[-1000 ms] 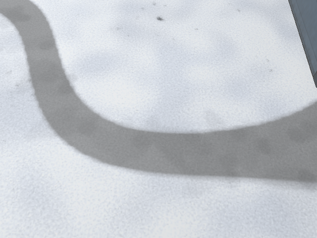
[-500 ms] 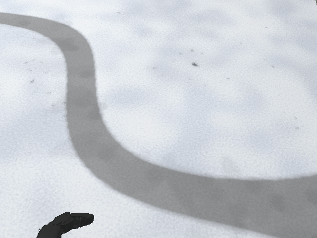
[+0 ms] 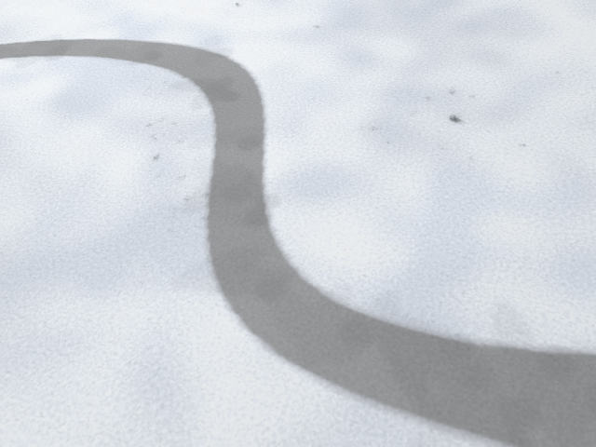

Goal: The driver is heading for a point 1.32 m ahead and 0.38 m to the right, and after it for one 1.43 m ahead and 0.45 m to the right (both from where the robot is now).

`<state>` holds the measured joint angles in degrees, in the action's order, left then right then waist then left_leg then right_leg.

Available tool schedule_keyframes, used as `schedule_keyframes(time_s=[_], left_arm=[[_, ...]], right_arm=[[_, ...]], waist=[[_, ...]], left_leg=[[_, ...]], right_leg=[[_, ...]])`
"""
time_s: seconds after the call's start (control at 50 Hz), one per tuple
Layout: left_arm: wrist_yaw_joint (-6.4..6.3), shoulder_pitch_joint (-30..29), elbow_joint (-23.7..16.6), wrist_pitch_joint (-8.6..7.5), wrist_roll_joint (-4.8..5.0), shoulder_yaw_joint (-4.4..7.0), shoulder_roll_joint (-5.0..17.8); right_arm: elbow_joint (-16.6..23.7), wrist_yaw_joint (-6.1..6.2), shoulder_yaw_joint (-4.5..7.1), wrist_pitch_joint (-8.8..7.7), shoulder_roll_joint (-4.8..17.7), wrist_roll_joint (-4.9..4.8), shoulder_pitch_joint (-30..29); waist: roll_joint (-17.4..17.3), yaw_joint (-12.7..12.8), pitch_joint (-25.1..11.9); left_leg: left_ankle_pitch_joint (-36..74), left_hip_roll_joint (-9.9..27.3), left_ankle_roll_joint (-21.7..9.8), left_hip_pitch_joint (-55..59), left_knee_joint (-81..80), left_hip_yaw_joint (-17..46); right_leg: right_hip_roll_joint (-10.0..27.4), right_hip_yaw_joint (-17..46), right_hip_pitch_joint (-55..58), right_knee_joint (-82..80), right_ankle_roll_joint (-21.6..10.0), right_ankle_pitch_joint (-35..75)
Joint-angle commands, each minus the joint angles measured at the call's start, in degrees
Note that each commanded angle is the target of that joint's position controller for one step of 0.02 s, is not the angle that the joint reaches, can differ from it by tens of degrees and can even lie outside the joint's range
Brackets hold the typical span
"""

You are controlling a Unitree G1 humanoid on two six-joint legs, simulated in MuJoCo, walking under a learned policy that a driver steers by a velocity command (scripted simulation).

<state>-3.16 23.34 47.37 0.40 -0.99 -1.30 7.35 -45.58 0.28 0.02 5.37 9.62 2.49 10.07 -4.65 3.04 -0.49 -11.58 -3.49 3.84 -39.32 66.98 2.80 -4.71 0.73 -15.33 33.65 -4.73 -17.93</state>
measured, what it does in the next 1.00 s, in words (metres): steps on the spot: left foot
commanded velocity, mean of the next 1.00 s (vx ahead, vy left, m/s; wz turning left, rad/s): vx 0.00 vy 0.00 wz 0.01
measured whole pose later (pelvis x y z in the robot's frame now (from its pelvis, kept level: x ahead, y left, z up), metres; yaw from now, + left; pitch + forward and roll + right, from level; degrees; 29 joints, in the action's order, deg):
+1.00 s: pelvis +0.07 +0.03 +0.01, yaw +0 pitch -2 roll +0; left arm -2.3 19.2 67.7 -0.8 -1.5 0.6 6.8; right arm -66.5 2.3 0.4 -0.6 7.1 1.0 13.6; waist 0.7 0.8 2.3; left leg -14.8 -4.1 -3.6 -9.8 26.5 0.2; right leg -2.3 2.4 -2.0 23.6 -1.8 -19.6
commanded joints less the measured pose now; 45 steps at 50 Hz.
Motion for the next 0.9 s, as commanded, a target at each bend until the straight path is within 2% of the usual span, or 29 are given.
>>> schedule_keyframes(time_s=[0.02, 0.04, 0.06, 0.08, 0.1, 0.12, 0.14, 0.16, 0.18, 0.2, 0.22, 0.26, 0.32, 0.4, 0.42, 0.5, 0.52, 0.56, 0.58, 0.6, 0.9], left_arm=[[-0.10, 5.7, 0.5, -0.11, -0.24, 2.19, 8.5], [0.45, 5.1, 0.8, 0.00, -0.25, 2.11, 8.7], [0.76, 5.3, 1.3, 0.09, -0.29, 2.16, 9.0], [0.87, 5.0, 1.5, 0.09, -0.50, 2.11, 9.0], [0.83, 4.5, 2.1, -0.10, -0.55, 2.01, 8.7], [0.99, 4.6, 2.5, -0.95, -0.66, 1.75, 8.0], [1.44, 3.8, 2.0, -2.21, -0.53, 1.16, 6.1], [2.12, 5.3, 2.7, -2.61, 1.32, 1.08, 4.4], [1.87, 3.0, 3.9, -2.28, 0.82, 1.87, 7.3], [2.09, 1.5, 4.4, -1.75, 0.60, 2.31, 7.8], [2.43, 1.1, 4.7, -1.50, 0.49, 2.25, 6.7], [2.55, 0.9, 5.6, -1.10, 0.11, 2.46, 6.3], [2.23, 2.4, 8.9, -1.15, 0.05, 2.30, 5.2], [1.83, 0.4, 11.0, -1.21, 0.11, 2.62, 5.7], [1.66, 0.7, 11.9, -1.22, -0.15, 2.78, 6.1], [1.30, -0.3, 13.9, -1.16, -0.04, 2.80, 5.6], [1.26, 0.0, 14.5, -1.29, 0.07, 2.82, 5.2], [1.12, -0.4, 15.3, -1.31, 0.03, 2.81, 5.1], [1.17, -0.2, 15.8, -1.21, -0.51, 2.99, 5.5], [1.18, -0.5, 16.1, -1.17, -0.51, 3.01, 5.3], [0.81, 0.4, 20.1, -1.40, -0.46, 2.45, 3.5]], right_arm=[[3.8, -0.45, -0.08, -1.50, 2.3, -2.03, -7.6], [2.6, -0.48, 0.21, -2.09, 2.9, -2.69, -6.8], [1.3, -0.32, 0.32, -2.56, 3.2, -2.93, -5.5], [-0.1, -0.01, 0.43, -3.00, 3.3, -2.95, -3.5], [-1.4, 0.34, 0.30, -3.69, 3.0, -2.77, -1.1], [-3.0, 0.91, 0.47, -4.50, 3.6, -2.27, 0.9], [-3.6, 1.46, 0.57, -5.54, 5.0, -1.38, 3.8], [-4.9, 1.75, 0.41, -5.73, 5.1, -1.28, 0.9], [-5.4, 1.47, -0.02, -6.02, 2.6, -1.69, 1.6], [-6.3, 1.47, 0.02, -6.55, 2.9, -2.10, 1.7], [-7.0, 1.63, 0.13, -6.65, 3.1, -2.33, 1.8], [-8.9, 1.96, 0.50, -6.66, 4.2, -2.55, 2.1], [-9.9, 1.72, 0.69, -6.88, 4.1, -1.90, 1.7], [-12.0, 1.89, 0.86, -7.10, 4.2, -1.94, 2.5], [-12.1, 1.93, 0.96, -7.20, 4.4, -1.84, 2.6], [-14.0, 2.03, 1.09, -7.15, 4.1, -1.86, 4.0], [-14.6, 2.04, 1.23, -7.04, 4.3, -1.51, 4.2], [-15.2, 2.08, 1.27, -6.90, 4.0, -1.53, 4.3], [-15.8, 1.97, 1.05, -6.79, 3.4, -1.42, 5.2], [-16.2, 1.97, 1.05, -6.72, 3.3, -1.43, 5.3], [-20.0, 2.18, 0.95, -6.37, 2.0, -1.48, 6.1]], waist=[[13.8, 2.7, 3.5], [13.2, 2.3, 4.9], [12.4, 2.4, 5.5], [11.0, 1.5, 6.2], [8.6, -0.5, 6.9], [8.3, -1.3, 6.2], [6.8, -2.3, 2.8], [-1.7, 0.3, 2.3], [1.5, -1.9, 0.7], [1.6, -2.4, 1.2], [2.3, -2.0, -0.3], [1.1, -1.4, 1.0], [2.3, -1.1, 1.3], [3.3, -1.2, 1.0], [3.4, -1.4, 1.5], [4.5, -1.6, 1.6], [4.7, -1.4, 1.5], [4.9, -1.6, 2.1], [5.1, -1.9, 1.9], [4.8, -1.9, 2.2], [4.7, -2.3, 4.8]], left_leg=[[-4.5, 2.3, -1.0, 3.9, -20.1, -1.9], [-5.9, 1.8, -2.1, 10.9, -24.8, -2.8], [-7.6, 0.6, -3.2, 17.1, -27.8, -4.1], [-7.0, 0.2, -4.3, 22.1, -32.0, -4.5], [-0.3, 1.3, -5.3, 28.2, -40.7, -3.1], [3.8, 4.2, -5.3, 34.8, -44.4, 0.8], [9.6, 11.0, -5.8, 41.9, -45.3, 8.0], [17.2, 13.4, -8.7, 38.6, -41.0, 11.8], [16.7, 11.8, -9.2, 36.9, -41.1, 10.3], [16.0, 10.2, -8.7, 35.1, -40.9, 8.4], [14.8, 9.5, -8.5, 34.4, -41.5, 7.9], [14.3, 8.6, -8.1, 32.5, -42.1, 6.7], [16.3, 8.9, -8.5, 32.3, -42.5, 6.9], [18.8, 8.8, -8.9, 32.6, -42.4, 6.7], [19.4, 8.9, -9.1, 32.5, -42.7, 6.8], [20.4, 8.7, -9.1, 32.8, -42.5, 6.5], [20.1, 8.8, -9.2, 33.0, -42.5, 6.7], [19.7, 8.7, -9.2, 33.1, -42.5, 6.5], [19.8, 8.8, -9.2, 33.5, -42.4, 6.2], [19.7, 8.7, -9.2, 33.4, -42.4, 6.2], [15.3, 8.0, -9.0, 33.3, -43.1, 5.6]], right_leg=[[14.1, 17.3, 3.4, -15.8, -5.0, -1.2], [14.0, 16.5, -1.0, -16.1, -5.4, -1.3], [14.2, 16.6, -4.3, -16.5, -5.9, -2.4], [14.6, 17.2, -6.5, -16.2, -6.0, -2.0], [14.4, 16.9, -8.9, -15.3, -4.8, -0.1], [13.4, 16.1, -10.3, -13.9, -3.0, 4.3], [12.2, 14.2, -11.2, -11.2, -0.9, 8.4], [8.2, 9.3, -9.4, -13.2, 0.6, 7.4], [7.5, 8.5, -4.4, -12.3, 1.2, 6.9], [7.0, 8.6, -1.7, -12.3, 1.3, 8.5], [7.0, 8.1, 1.3, -12.4, 1.3, 9.4], [7.4, 7.8, 3.3, -12.5, 1.2, 11.0], [7.7, 7.2, 4.8, -12.2, 1.3, 11.2], [7.9, 6.8, 6.7, -12.2, 1.5, 12.5], [8.0, 6.9, 6.6, -12.4, 1.3, 12.9], [8.2, 6.6, 7.8, -12.3, 1.4, 13.9], [8.2, 6.3, 7.9, -12.5, 1.5, 13.6], [8.2, 6.2, 7.8, -12.7, 1.5, 13.8], [8.4, 6.1, 7.9, -12.5, 1.2, 14.0], [8.4, 6.1, 7.8, -12.5, 1.1, 14.1], [8.7, 6.1, 6.7, -13.3, 1.2, 12.5]])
